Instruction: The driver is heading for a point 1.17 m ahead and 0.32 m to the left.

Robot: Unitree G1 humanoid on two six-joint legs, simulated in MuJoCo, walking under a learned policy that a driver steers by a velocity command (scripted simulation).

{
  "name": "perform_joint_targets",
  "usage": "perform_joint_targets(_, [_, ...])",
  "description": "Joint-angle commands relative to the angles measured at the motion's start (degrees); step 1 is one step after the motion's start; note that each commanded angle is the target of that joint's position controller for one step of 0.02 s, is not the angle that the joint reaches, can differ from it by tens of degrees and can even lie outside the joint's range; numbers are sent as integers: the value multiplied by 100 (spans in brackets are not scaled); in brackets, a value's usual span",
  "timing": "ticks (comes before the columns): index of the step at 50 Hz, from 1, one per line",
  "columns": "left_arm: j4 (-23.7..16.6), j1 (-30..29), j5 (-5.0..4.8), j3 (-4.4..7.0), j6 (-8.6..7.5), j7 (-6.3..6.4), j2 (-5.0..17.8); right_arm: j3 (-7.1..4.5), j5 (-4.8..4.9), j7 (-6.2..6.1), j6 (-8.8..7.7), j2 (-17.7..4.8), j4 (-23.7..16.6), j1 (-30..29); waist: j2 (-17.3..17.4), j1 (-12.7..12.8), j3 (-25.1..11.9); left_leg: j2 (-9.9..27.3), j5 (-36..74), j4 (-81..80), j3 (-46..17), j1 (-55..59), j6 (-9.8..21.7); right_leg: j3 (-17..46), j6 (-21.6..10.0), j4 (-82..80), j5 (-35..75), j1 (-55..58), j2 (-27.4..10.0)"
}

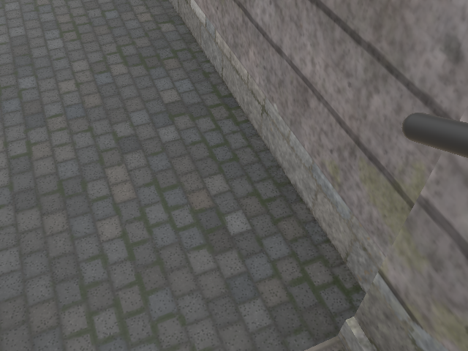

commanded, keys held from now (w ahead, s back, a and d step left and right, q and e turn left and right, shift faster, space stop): w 0.82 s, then no key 0.10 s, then q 0.08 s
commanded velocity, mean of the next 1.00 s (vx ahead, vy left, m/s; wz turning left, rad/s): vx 0.47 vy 0.00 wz -0.01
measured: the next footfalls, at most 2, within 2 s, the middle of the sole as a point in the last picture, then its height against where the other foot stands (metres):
left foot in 0.30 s outside the picture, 0.16 m lower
right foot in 0.88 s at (239, 332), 0.16 m lower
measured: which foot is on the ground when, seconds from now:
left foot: up 0.00-0.28, down 0.30-0.90, up 0.92-1.00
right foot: down 0.00-0.30, up 0.32-0.86, down 0.88-1.00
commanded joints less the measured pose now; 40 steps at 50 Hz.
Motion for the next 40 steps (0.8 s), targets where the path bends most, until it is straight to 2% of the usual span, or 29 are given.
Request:
perform_joint_targets(1, [-390, 116, -157, 47, -290, -13, 394, -11, -63, -79, -38, -11, -81, 670, -224, -144, 144, 55, 1251, -1674, 5, 265, -102, 1437, -1609, -1194, 2969, -1229, -1836])
perform_joint_targets(3, [-374, 402, -13, -3, -299, 20, 193, 96, -192, 74, -73, 153, 7, 932, -156, -71, 109, -25, 2299, -1987, 0, 197, -42, 1210, -1442, -528, 2404, -1336, -1499])
perform_joint_targets(4, [-276, 548, -16, -174, -323, 95, -286, 165, -223, 53, -56, 154, -166, 236, -236, 260, 227, 430, 3588, -3059, -704, -880, -119, 1549, -1195, -110, 1698, -488, -1625])
perform_joint_targets(5, [-202, 868, -135, -242, -316, 137, -369, 127, -148, 35, -65, -2, -217, -77, -32, 432, 88, 358, 4502, -3816, -611, -920, -201, 1410, -1067, 331, 1245, -237, -1475])
perform_joint_targets(6, [-216, 377, -845, 44, -225, 508, 398, -45, 339, -121, 94, -316, -712, -890, -425, 108, -35, -165, 5329, -4319, -210, 1058, -98, 1303, -605, -113, 877, -1303, -1163])
perform_joint_targets(8, [-315, 269, -734, 91, -110, 693, 681, -5, 395, -178, 284, -363, -777, -1274, -382, 297, 135, -528, 4980, -4442, 0, 1800, -205, 1182, -440, 199, 413, -1610, -1132])
perform_joint_targets(11, [-138, 865, -390, 68, 101, 853, 442, 23, 415, -153, 360, -251, -917, -1695, -289, 742, 886, -335, 4145, -5469, -187, 1145, -87, 1332, -481, 1131, 550, -582, -1276])
perform_joint_targets(13, [-90, 887, -274, 177, 199, 936, 707, -73, 453, -129, 309, -325, -532, -876, -46, 408, 800, -292, 3709, -6333, 39, 1967, 61, 1336, -579, 2297, 1157, -233, -1288])
perform_joint_targets(14, [-17, 941, -277, 198, 271, 927, 691, -139, 384, -123, 302, -397, -44, 126, 243, 77, 499, -448, 3769, -6719, 345, 2928, 112, 1059, -603, 3527, 1488, -292, -1069])
perform_joint_targets(15, [545, 1608, 539, -177, 111, -119, 199, -574, 8, -24, 129, -1575, 578, 2653, 1334, -917, -31, -96, 4295, -6047, -78, 5152, 827, 1443, -27, 6113, 442, -1375, -714])
perform_joint_targets(16, [670, 2762, 71, -54, 1, -534, -297, -602, -218, 103, 109, -1842, 454, 2676, 2028, -459, -1274, 478, 6575, -4291, -640, 6817, 1617, 1114, 78, 8802, -2722, -3348, 325])
perform_joint_targets(17, [235, 2055, -226, 37, -100, -610, 157, -561, -304, 222, 95, -1806, 457, 2625, 1413, -522, -1301, 875, 7151, -4373, -1629, 6860, 1951, 1259, 127, 9422, -2523, -4678, 410])
perform_joint_targets(18, [-544, 892, -346, -3, -199, -499, 414, -551, -121, 291, 69, -1680, 342, 2056, 1334, -662, -769, 1622, 3737, -5192, -2983, 6692, 2484, 1234, 211, 9406, -2203, -6585, 104])
perform_joint_targets(19, [-622, 192, -293, 76, -214, -222, 718, -300, 153, 349, 56, -896, 292, 1511, 278, -444, 97, 1434, 1322, -5686, -2934, 5210, 2074, 1296, 105, 9013, -1197, -6885, -257])
perform_joint_targets(20, [-418, 596, -192, -48, -197, -59, 403, -35, -41, 363, 82, -108, 155, 745, -319, 128, 348, 1207, 918, -5863, -2392, 3649, 1649, 1755, -142, 8293, 252, -6034, -574])
perform_joint_targets(21, [-457, 775, -165, -163, -138, -26, 31, 117, -106, 334, 97, 57, 99, 287, -408, 650, 647, 1383, 877, -6159, -2443, 1845, 1738, 2008, -230, 7092, 1014, -5039, -1091])
perform_joint_targets(22, [-554, 573, 21, -311, -77, -21, -371, 242, -137, 200, -7, 247, 50, -145, -322, 865, 917, 945, 709, -6378, -2063, 863, 1516, 2006, -319, 6137, 1841, -4704, -1318])
perform_joint_targets(23, [-530, 465, 204, -373, -45, -76, -475, 224, -5, 48, -188, 229, -3, -369, -107, 798, 709, 337, 492, -6298, -1482, 413, 1426, 1753, -334, 4975, 2587, -4156, -1210])
perform_joint_targets(24, [-646, -84, 121, -241, -74, -113, -122, 275, 168, -33, -321, 199, -17, -90, -267, 486, 432, 42, 468, -6294, -911, -280, 1484, 1310, -160, 3313, 3601, -2961, -996])
perform_joint_targets(25, [-800, -706, 35, -202, -49, -113, 34, 317, 97, -72, -408, -18, 221, 614, 199, 156, 358, -77, 513, -6305, -809, -148, 1459, 1032, 23, 2983, 3815, -2739, -955])
perform_joint_targets(26, [-914, -1022, 37, -241, -24, -126, -37, 331, -4, -43, -379, -288, 415, 937, 473, 176, 302, -88, 823, -6182, -922, -162, 1405, 931, 127, 3046, 3661, -2500, -860])
perform_joint_targets(28, [-798, -458, 206, -254, -24, -191, 172, 220, -194, 16, -356, -863, 352, 1052, 127, 413, 245, 79, 1831, -5499, -1114, 360, 1378, 927, 273, 3422, 3256, -2607, -645])
perform_joint_targets(30, [-1168, -1586, 248, -327, -31, -41, 249, 331, -54, -204, -377, -194, 789, 2122, -137, -256, 417, 441, 1625, -4692, -2013, 3731, 1477, 1832, 500, 1661, 3777, -5655, -871])
perform_joint_targets(31, [-1263, -1988, 174, -394, -11, 16, 31, 396, -106, -297, -353, 41, 1142, 2934, 80, -508, 540, 541, 1713, -4531, -2335, 4563, 1455, 1832, 536, 1314, 3713, -6382, -902])
perform_joint_targets(32, [-1148, -2048, 177, -475, -46, 7, -16, 452, -63, -336, -322, 292, 1058, 2767, 45, -456, 512, 354, 1475, -4351, -2138, 4287, 1436, 1715, 523, 597, 4392, -5947, -985])
perform_joint_targets(35, [-1284, -2352, 174, -547, 39, -160, 31, 364, -66, -90, -194, -262, 688, 1950, 231, -171, 766, -150, 237, -4764, -1537, 643, 1409, 716, 248, 642, 5180, -2089, -638])
perform_joint_targets(38, [-1376, -2770, 43, -523, 93, -143, 355, 287, 55, -101, -193, -285, 689, 1999, 25, -372, 1091, 4, 797, -4354, -1957, 1808, 1376, 829, 416, 33, 3800, -2386, -715])
perform_joint_targets(39, [-1405, -2975, 70, -513, 70, -120, 474, 241, 231, -164, -226, -310, 786, 2251, -106, -543, 1266, -65, 931, -4044, -1871, 2469, 1219, 710, 474, -609, 3549, -2731, -669])
perform_joint_targets(40, [-1426, -3209, 100, -525, 76, -111, 422, 204, 275, -219, -214, -330, 935, 2487, -18, -744, 1215, -105, 1249, -3914, -1812, 2811, 1149, 539, 485, -1085, 3539, -2523, -679])
Keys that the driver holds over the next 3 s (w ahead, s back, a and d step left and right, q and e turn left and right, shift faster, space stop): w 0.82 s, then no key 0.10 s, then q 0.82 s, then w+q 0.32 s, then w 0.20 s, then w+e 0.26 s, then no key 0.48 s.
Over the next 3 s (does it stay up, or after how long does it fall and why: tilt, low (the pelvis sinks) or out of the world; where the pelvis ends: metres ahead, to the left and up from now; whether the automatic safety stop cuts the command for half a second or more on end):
stays up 1.08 0.39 -0.31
